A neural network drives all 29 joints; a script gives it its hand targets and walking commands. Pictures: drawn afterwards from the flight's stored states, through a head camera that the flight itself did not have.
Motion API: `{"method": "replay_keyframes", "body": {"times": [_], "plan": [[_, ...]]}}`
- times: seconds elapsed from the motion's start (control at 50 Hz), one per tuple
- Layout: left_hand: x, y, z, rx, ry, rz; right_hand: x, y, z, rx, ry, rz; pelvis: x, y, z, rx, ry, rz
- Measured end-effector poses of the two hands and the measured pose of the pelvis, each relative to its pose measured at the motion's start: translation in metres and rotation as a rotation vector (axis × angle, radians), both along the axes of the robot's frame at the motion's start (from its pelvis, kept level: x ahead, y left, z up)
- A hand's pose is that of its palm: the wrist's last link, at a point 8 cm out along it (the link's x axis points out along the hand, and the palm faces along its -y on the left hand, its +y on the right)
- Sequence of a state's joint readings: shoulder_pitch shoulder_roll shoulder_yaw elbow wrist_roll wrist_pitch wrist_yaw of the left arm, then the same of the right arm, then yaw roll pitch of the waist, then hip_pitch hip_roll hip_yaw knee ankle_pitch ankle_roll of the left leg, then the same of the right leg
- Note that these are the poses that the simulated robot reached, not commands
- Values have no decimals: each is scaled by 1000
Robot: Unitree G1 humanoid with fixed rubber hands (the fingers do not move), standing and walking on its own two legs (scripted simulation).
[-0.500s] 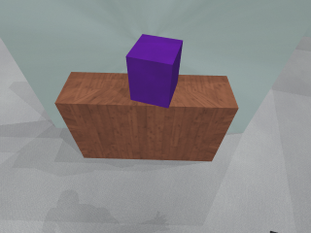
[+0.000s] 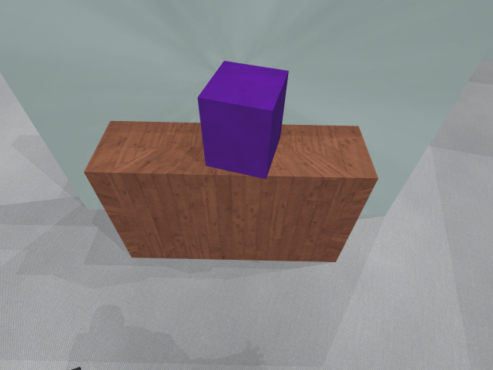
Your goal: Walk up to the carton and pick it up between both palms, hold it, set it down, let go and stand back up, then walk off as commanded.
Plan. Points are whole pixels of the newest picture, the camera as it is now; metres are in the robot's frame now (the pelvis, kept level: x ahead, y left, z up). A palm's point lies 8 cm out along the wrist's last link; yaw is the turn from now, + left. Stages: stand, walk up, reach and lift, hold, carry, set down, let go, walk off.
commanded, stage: stand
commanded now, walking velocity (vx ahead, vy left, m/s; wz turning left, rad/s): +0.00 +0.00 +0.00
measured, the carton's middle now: (245, 120) +0.83 +0.00 -0.09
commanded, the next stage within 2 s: none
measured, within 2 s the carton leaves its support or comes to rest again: neither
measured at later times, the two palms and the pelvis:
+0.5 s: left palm out of the picture +0.06 +0.32 -0.10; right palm out of the picture +0.08 -0.31 -0.09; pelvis -0.02 +0.01 +0.01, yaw -1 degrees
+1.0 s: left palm out of the picture +0.06 +0.31 -0.11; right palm out of the picture +0.07 -0.31 -0.10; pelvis -0.02 +0.00 +0.01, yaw -1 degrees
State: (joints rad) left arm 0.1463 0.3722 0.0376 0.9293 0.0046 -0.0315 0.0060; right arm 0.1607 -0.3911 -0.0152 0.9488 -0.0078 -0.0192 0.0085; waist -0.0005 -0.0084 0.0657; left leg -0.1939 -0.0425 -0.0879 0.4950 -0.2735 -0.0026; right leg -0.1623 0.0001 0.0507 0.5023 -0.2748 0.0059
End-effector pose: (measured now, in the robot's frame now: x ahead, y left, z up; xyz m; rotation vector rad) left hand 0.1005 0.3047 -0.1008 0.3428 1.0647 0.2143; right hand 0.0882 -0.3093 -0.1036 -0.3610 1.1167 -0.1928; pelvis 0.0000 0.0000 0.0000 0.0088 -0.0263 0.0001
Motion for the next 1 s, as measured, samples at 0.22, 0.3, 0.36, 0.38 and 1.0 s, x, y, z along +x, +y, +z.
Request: {"method": "replay_keyframes", "body": {"times": [0.22, 0.3, 0.36, 0.38, 1.0], "plan": [[10, -4, 0, -18, 29, -21, 36, 1, 18, -18, -64, 14, -1, 2, 8, -11, -12, -10], [-2, 1, 0, -9, 58, -17, 29, -1, 19, -21, -55, 10, -6, 3, 9, -11, -18, -9], [-13, 5, 0, -6, 82, -8, 19, 0, 18, -21, -32, 6, -10, 3, 10, -12, -19, -9], [-17, 7, -1, -5, 90, -4, 15, 0, 17, -21, -24, 4, -11, 4, 11, -12, -20, -10], [-41, 7, -5, -11, 155, 14, -21, -1, 8, -20, 71, -25, -17, 4, 12, -10, -5, -12]]}}
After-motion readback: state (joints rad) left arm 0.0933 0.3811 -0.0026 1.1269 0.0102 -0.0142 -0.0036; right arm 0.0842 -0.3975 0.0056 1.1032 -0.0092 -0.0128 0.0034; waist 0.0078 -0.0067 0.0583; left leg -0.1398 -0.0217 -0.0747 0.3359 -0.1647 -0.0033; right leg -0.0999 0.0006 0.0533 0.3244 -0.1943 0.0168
